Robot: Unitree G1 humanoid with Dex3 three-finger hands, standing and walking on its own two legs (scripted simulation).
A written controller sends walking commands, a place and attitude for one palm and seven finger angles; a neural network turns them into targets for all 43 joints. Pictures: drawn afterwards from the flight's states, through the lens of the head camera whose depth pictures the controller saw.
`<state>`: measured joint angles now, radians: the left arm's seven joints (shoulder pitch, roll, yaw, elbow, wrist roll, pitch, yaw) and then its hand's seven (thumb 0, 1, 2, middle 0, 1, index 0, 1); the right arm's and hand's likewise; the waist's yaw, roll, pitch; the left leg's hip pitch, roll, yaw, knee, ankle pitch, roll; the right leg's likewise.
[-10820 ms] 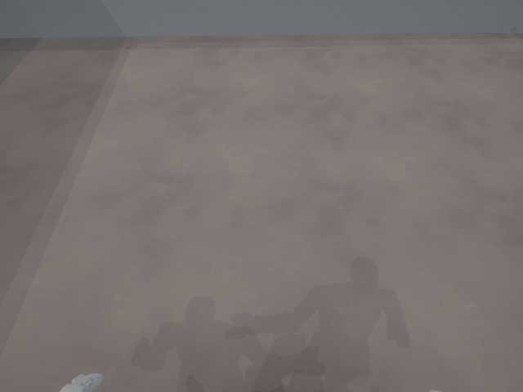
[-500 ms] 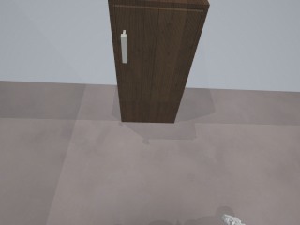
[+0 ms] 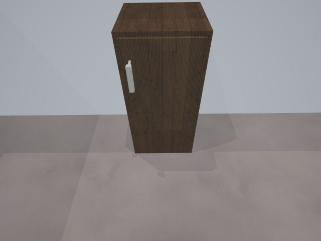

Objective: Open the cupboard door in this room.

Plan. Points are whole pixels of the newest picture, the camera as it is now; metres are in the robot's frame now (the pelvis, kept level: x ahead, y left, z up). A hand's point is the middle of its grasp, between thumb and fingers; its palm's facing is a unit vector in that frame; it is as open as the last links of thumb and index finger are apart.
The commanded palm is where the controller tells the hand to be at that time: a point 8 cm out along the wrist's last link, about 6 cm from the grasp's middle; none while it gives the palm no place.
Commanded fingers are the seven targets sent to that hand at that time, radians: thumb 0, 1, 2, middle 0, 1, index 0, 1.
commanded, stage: take the last steps up to it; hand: left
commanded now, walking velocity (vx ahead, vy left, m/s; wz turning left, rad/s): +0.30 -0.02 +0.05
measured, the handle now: (130, 76) +0.82 +0.19 -0.05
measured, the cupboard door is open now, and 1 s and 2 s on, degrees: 0 0 0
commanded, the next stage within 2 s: come to a stop and stand still in 0.60 s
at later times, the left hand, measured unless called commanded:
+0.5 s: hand out of the picture +0.14 +0.23 -0.18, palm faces +0.04 -0.99 -0.15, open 7.4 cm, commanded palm none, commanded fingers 0.00 0.90 0.90 -0.20 -0.30 -0.20 -0.30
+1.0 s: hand (120, 170) +0.38 +0.18 -0.16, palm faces +0.01 -0.97 -0.24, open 7.3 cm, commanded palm none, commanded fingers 0.00 0.90 0.90 -0.20 -0.30 -0.20 -0.30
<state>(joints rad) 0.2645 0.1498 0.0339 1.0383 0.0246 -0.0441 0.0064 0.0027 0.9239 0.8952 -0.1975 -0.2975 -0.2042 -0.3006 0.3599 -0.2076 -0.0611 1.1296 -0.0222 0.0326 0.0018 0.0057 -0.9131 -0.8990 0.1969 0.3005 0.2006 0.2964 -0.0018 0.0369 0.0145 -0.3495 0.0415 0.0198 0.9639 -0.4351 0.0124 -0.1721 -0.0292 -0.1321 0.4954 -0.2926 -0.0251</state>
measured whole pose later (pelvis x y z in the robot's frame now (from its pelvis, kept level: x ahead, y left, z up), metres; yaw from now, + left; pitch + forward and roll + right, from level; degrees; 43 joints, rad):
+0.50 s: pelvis +0.16 +0.06 +0.00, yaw -1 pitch -1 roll +0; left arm 0.32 0.17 0.05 1.12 0.03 0.00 -0.01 0.01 0.91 0.90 -0.20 -0.30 -0.20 -0.30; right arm 0.21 -0.15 -0.06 1.03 -0.02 -0.08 -0.03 -0.01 -0.95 -0.90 0.20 0.30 0.20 0.30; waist 0.01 -0.04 0.04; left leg -0.23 0.04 0.17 0.48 -0.25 0.04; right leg -0.45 -0.09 -0.06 1.13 -0.33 0.00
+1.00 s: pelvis +0.28 +0.00 +0.00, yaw +0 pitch -1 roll +2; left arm 0.09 0.13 0.03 0.98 0.02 0.00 0.04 -0.01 0.92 0.89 -0.20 -0.30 -0.21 -0.30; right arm 0.22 -0.19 -0.07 1.08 0.00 0.06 -0.02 0.00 -0.91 -0.90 0.20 0.30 0.20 0.30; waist -0.01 0.04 0.13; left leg -0.41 0.00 0.01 1.12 -0.51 -0.05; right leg -0.35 -0.09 -0.13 0.54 -0.17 -0.04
